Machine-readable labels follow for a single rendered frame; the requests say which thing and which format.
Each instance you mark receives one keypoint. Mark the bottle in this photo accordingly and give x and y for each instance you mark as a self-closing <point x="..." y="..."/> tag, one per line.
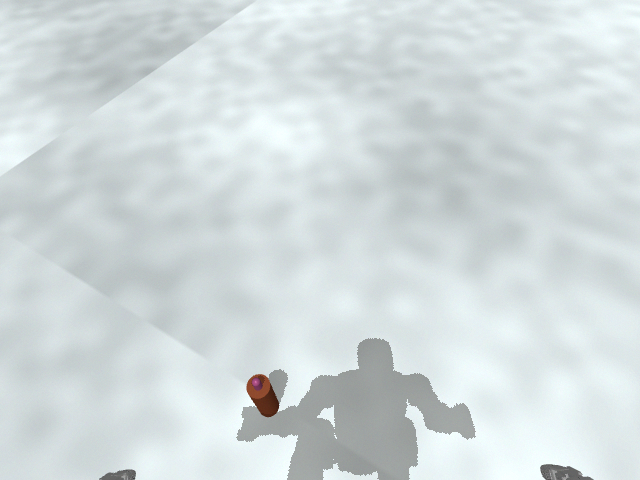
<point x="262" y="394"/>

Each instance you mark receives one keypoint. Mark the right robot hand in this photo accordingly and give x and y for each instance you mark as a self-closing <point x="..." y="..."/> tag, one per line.
<point x="556" y="472"/>

